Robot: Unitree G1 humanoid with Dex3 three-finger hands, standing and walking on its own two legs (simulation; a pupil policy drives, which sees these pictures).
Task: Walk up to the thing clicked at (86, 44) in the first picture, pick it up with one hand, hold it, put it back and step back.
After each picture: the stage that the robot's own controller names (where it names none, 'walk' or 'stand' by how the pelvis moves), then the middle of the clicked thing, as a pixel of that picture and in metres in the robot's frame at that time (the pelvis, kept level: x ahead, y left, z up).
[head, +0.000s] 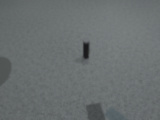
stand; (86, 48) +1.30 -0.02 -0.65
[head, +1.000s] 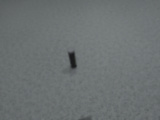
walk; (72, 58) +1.17 +0.23 -0.63
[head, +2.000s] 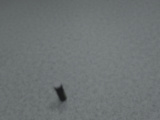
walk; (60, 91) +0.72 +0.31 -0.65
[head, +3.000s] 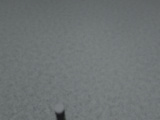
stand; (60, 115) +0.51 +0.19 -0.63
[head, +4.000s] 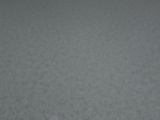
stand; out of the picture +0.45 +0.21 -0.66
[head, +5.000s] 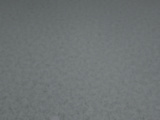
stand; out of the picture +0.44 +0.21 -0.66
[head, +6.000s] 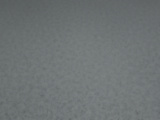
stand; out of the picture +0.42 +0.23 -0.66
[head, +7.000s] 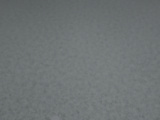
stand; out of the picture +0.44 +0.21 -0.66
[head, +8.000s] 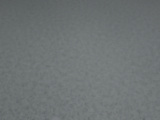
stand; out of the picture +0.44 +0.21 -0.66
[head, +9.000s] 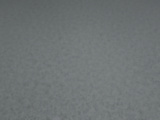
go down; out of the picture +0.44 +0.21 -0.66
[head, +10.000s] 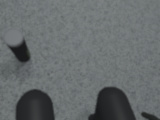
go down; (19, 48) +0.51 +0.25 -0.31
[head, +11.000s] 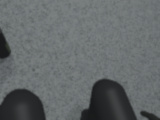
go down; out of the picture +0.50 +0.28 -0.25
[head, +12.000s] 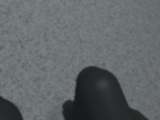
close in; out of the picture +0.49 +0.33 -0.17
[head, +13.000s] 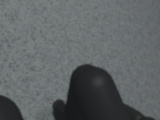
close; out of the picture +0.48 +0.34 -0.17
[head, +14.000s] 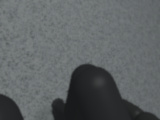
lift; out of the picture +0.44 +0.32 -0.17
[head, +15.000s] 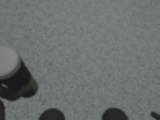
lift; (18, 77) +0.35 +0.21 +0.02
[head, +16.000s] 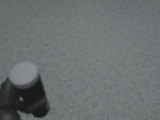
hold; (33, 94) +0.31 +0.18 +0.02
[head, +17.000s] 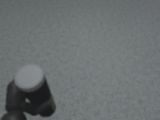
hold; (39, 95) +0.31 +0.16 +0.03
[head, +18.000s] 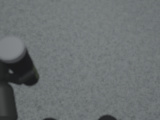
crouch; (22, 66) +0.41 +0.19 -0.03
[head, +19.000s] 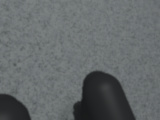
lower; out of the picture +0.51 +0.30 -0.08
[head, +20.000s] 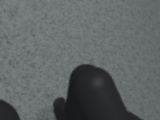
lower; out of the picture +0.45 +0.34 -0.17
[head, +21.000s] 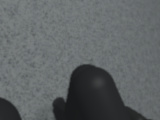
lower; out of the picture +0.45 +0.35 -0.17
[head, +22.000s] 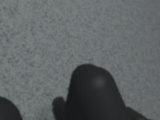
lower; out of the picture +0.45 +0.35 -0.17
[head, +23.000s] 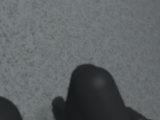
lower; out of the picture +0.46 +0.35 -0.17
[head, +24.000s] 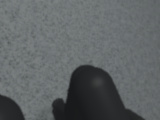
open; out of the picture +0.47 +0.32 -0.18
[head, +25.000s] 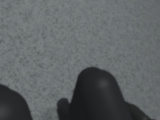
stand; out of the picture +0.46 +0.31 -0.19
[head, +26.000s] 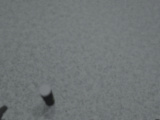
stand; (47, 96) +0.47 +0.20 -0.51
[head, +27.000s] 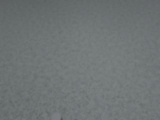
stand; out of the picture +0.45 +0.19 -0.60
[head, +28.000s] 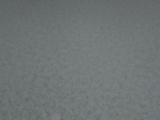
stand; out of the picture +0.43 +0.19 -0.60
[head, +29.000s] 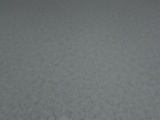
stand; out of the picture +0.47 +0.17 -0.65
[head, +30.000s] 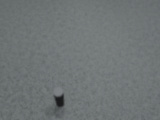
walk; (59, 97) +0.52 +0.14 -0.64
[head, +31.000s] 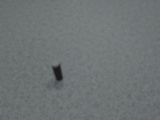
walk; (57, 70) +0.76 +0.25 -0.62
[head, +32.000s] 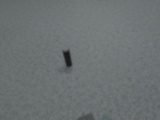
stand; (67, 56) +1.08 +0.24 -0.64
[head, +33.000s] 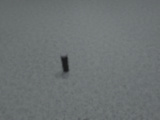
stand; (64, 62) +1.08 +0.21 -0.66
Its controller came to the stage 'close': yes
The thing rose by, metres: 0.68
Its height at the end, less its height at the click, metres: +0.00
